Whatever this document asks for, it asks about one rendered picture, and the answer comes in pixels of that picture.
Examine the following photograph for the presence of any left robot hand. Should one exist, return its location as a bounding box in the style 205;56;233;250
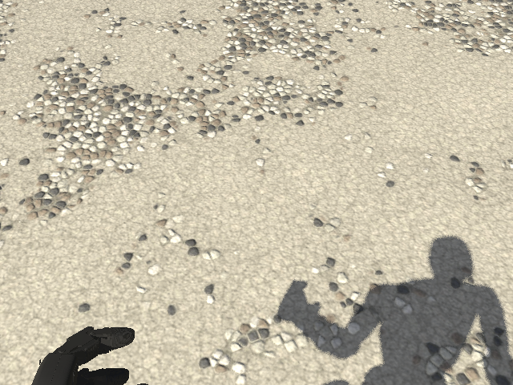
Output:
31;326;148;385

